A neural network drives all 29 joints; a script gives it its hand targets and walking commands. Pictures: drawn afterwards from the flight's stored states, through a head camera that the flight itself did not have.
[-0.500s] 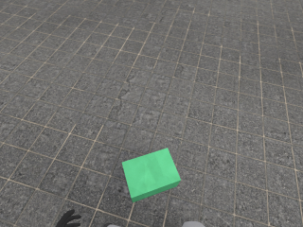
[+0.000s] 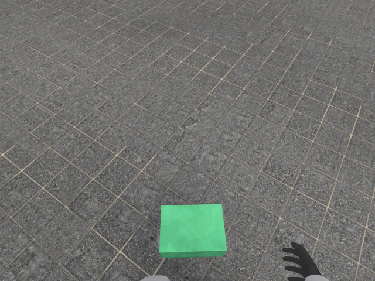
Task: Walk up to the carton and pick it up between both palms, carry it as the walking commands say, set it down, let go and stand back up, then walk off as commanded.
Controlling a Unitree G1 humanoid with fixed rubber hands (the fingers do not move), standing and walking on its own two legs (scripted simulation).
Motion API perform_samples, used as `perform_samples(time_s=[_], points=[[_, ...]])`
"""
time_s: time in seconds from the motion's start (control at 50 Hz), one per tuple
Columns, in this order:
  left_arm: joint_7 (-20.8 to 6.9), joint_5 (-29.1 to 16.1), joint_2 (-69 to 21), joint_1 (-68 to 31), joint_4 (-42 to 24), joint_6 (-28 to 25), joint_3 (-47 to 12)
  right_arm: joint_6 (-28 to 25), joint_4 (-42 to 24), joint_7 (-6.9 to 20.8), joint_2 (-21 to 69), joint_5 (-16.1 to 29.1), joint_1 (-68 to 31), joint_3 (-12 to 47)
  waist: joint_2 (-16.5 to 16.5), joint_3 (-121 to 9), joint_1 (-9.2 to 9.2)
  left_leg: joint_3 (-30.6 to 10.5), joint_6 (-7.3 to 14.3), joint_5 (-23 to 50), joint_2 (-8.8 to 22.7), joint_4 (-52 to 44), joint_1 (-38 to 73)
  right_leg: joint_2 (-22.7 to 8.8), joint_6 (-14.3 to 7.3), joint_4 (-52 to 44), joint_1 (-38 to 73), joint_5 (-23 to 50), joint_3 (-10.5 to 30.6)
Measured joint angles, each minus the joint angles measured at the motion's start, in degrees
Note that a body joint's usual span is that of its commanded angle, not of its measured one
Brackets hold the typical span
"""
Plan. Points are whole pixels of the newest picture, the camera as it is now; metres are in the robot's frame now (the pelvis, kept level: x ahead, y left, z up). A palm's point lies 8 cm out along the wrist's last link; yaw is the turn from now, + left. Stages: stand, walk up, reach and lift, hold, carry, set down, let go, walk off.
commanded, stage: walk up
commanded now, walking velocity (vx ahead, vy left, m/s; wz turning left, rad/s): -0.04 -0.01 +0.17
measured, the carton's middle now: (191, 231) +0.36 +0.03 -0.68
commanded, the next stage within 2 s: stand in 1.10 s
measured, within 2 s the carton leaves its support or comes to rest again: neither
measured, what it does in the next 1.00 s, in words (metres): steps on the spot: right foot, then left foot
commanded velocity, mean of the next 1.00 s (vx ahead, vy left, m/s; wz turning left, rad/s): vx -0.01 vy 0.02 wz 0.06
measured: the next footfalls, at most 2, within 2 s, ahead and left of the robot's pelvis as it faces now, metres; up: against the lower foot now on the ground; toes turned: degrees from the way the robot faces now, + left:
right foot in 0.14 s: +0.07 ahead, -0.18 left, +0.00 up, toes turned -5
left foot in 0.38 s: +0.01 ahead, +0.10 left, +0.00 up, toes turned +1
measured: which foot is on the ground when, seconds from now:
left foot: down 0.00-0.14, up 0.16-0.36, down 0.38-1.00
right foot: up 0.00-0.12, down 0.14-0.40, up 0.42-0.64, down 0.66-1.00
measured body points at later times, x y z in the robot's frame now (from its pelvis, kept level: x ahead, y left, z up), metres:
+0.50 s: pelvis -0.02 -0.01 +0.01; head +0.00 +0.00 +0.46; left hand +0.03 +0.26 -0.13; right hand +0.08 -0.28 -0.12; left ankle -0.03 +0.09 -0.73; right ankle -0.01 -0.15 -0.70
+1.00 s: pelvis -0.02 -0.03 +0.01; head -0.01 -0.03 +0.46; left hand +0.01 +0.21 -0.14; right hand +0.02 -0.27 -0.14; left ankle -0.03 +0.09 -0.73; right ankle -0.03 -0.13 -0.73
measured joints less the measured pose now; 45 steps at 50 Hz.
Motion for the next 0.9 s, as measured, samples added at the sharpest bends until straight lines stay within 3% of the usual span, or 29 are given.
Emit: perform_samples(time_s=[0.08, 0.14, 0.22, 0.26, 0.36, 0.42, 0.46, 0.54, 0.6, 0.66, 0.72, 0.9], points=[[-0.49, 0.23, 0.05, -2.54, -1.02, -0.11, -0.12, 0.34, 0.71, -0.62, -0.85, -0.25, 2.73, -0.60, 2.91, 0.84, -2.42, -1.56, -1.11, 0.47, 1.13, -0.86, 1.56, -1.79, 0.89, -5.71, -1.50, 4.90, 2.51], [-0.33, 0.70, 1.54, -4.32, -2.32, -0.89, 0.96, 0.85, 1.18, -0.42, -0.64, -0.26, 4.93, -0.81, 2.73, 1.22, -3.80, -2.84, -2.37, -1.14, 0.98, 2.85, 0.33, -3.75, 1.25, -12.31, -0.82, 18.92, 2.55], [0.10, 1.67, 1.41, -5.78, -3.60, -0.35, 1.66, 2.42, 1.23, 0.13, -0.96, -0.69, 7.13, -1.13, 3.00, -0.02, -3.54, -4.58, -3.85, -11.75, 0.08, 17.20, -4.85, -3.92, 2.30, -10.85, -1.23, 15.19, 1.45], [0.31, 1.97, 1.89, -6.41, -4.59, 0.03, 1.88, 2.82, 0.78, 0.64, -0.48, -0.71, 7.97, -1.05, 1.53, -0.92, -3.24, -4.79, -4.67, -13.84, -0.21, 18.64, -5.75, -4.48, 2.47, -12.12, -1.47, 15.81, 1.70], [0.06, 1.33, 3.54, -9.87, -5.66, 0.56, 1.87, 1.30, 1.04, 1.26, -0.17, -0.80, 9.30, -0.91, -1.02, -1.73, -4.20, -5.39, -4.70, -1.85, 1.37, 5.59, -2.01, -4.98, 3.09, -11.77, -2.49, 16.47, 0.19], [-0.44, 0.55, 3.92, -10.76, -5.56, 1.15, 1.44, 0.77, 1.41, 1.48, -1.40, -1.23, 9.54, -1.39, -1.62, -1.79, -4.22, -4.50, -3.30, -0.77, 0.38, 1.77, -0.48, -5.87, 3.16, -9.01, -3.75, 14.01, 0.81], [-0.71, 0.34, 3.77, -9.64, -5.39, 2.21, 1.41, 0.60, 0.68, 1.49, -1.92, -1.21, 10.34, -1.48, -0.67, -3.15, -4.07, -4.20, -2.37, 0.22, 0.57, 0.56, -0.40, -4.02, 1.89, -3.85, -5.22, 7.23, 2.41], [-1.60, 0.98, 3.69, -8.47, -4.05, 2.49, 1.14, -0.22, 0.51, 0.68, -1.58, -1.37, 10.36, -0.74, 2.06, -4.46, -4.98, -4.86, -1.91, 3.58, 1.07, -4.74, 0.78, -0.12, 0.98, 0.55, -4.70, 4.82, 3.39], [-1.78, 0.91, 4.03, -8.42, -3.36, 1.79, 1.55, -1.20, 0.71, 0.53, 0.06, -1.03, 9.21, 0.36, 1.94, -3.95, -4.46, -3.75, -2.15, 4.64, 1.04, -6.20, 0.99, 0.95, 0.53, -4.37, -2.34, 6.55, 3.98], [-1.58, 0.48, 3.64, -8.46, -2.30, 0.38, 1.17, -1.24, 1.48, 0.61, 1.27, -0.55, 8.06, 1.02, 1.48, -2.93, -3.57, -1.71, -2.61, 3.29, 0.89, -3.89, 0.53, 0.62, -0.01, -16.04, 2.24, 14.38, 4.15], [-1.28, 0.38, 1.27, -7.98, -0.74, -0.48, 0.34, -1.05, 2.92, 0.67, 1.69, 0.16, 8.81, 1.79, 3.85, -3.92, -4.97, -3.00, -3.07, 3.44, 2.02, -3.98, 1.06, 1.83, 0.10, -18.63, 4.17, 15.83, 2.81], [-1.04, 0.23, -1.37, -8.70, 1.85, -1.84, -0.63, -2.11, 7.80, 0.54, 2.83, -0.51, 11.12, 2.12, 1.78, -5.44, -4.84, -2.98, -3.71, 5.70, 1.82, -9.30, 4.03, 1.92, -0.29, -21.59, 5.98, 16.66, 2.79]])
